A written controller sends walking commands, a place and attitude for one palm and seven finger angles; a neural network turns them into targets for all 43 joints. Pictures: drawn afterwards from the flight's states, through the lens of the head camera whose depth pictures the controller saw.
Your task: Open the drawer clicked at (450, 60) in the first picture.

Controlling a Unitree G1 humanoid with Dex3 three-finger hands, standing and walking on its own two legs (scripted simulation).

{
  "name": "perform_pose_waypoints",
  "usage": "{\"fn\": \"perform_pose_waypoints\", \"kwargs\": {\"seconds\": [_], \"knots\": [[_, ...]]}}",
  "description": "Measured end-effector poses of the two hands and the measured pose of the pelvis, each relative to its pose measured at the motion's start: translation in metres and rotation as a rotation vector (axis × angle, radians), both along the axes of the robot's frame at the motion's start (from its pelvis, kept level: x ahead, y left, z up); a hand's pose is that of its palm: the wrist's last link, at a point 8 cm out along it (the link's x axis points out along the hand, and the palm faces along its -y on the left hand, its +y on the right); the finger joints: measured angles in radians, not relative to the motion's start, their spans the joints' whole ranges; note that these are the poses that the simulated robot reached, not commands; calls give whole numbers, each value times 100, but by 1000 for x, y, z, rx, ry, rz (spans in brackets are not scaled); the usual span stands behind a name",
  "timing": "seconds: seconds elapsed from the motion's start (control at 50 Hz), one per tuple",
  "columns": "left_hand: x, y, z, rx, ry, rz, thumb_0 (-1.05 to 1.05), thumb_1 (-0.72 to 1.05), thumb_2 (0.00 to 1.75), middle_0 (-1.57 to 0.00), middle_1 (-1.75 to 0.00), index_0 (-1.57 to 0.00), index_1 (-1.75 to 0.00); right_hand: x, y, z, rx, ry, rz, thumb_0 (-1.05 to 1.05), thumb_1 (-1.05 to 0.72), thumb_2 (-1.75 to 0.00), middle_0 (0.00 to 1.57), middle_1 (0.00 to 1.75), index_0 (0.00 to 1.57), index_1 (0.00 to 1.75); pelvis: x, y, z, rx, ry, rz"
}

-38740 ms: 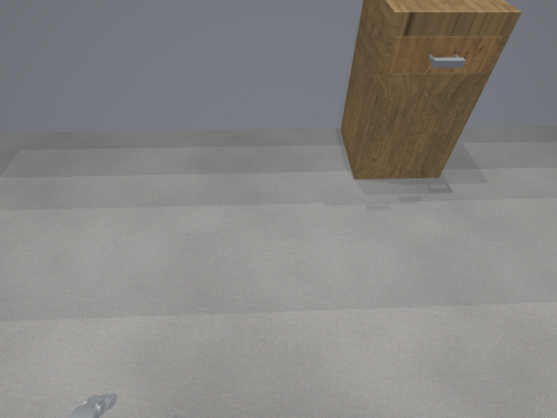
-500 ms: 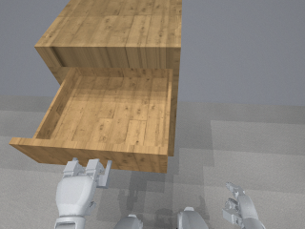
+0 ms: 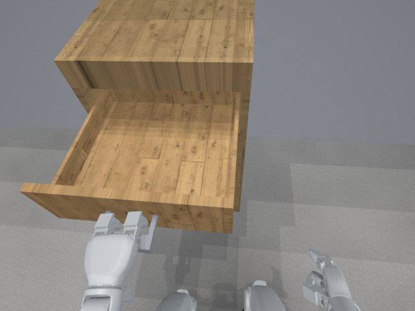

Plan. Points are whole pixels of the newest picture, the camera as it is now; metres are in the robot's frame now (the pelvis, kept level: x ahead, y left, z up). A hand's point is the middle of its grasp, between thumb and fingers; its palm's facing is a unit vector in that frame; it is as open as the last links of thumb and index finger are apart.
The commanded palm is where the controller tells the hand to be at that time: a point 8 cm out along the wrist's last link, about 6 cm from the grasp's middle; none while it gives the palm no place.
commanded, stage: lift the hand off the handle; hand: left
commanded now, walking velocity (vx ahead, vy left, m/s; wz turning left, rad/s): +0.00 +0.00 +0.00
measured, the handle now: (127, 229) +0.27 +0.19 -0.02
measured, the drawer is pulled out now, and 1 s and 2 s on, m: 0.30 0.30 0.30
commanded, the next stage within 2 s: none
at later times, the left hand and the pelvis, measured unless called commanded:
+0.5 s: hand (118, 250) +0.23 +0.19 -0.01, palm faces +0.00 -0.08 -1.00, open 13.5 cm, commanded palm +0.20 +0.19 +0.05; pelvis +0.01 +0.00 +0.02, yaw -1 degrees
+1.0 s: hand (110, 244) +0.23 +0.20 +0.03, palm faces +0.02 -0.10 -1.00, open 13.7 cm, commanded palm +0.20 +0.20 +0.09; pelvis +0.02 +0.01 +0.04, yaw -2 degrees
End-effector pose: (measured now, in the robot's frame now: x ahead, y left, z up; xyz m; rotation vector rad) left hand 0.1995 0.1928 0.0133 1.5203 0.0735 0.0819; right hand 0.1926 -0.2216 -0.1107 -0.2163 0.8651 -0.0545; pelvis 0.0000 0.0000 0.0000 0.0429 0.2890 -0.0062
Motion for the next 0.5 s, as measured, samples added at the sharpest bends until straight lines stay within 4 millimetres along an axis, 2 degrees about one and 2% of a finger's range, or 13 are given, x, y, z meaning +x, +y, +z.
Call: {"fn": "perform_pose_waypoints", "kwargs": {"seconds": [0.3, 0.5], "knots": [[7, 1, 16, -19, 30, 3, 0, -49, 30, -33, -121, -38, -122, -2, -4, 18, -3, -18, -22, 2, -90, -90, 20, 30, 20, 30, 3, 1, 13, -4, -38, -7], [6, 3, 33, -28, 5, 5, 0, -49, 30, -32, -120, -37, -121, 5, -6, 30, -3, -27, -18, 2, -90, -90, 20, 30, 20, 30, 9, 3, 21, -7, -57, -12]]}}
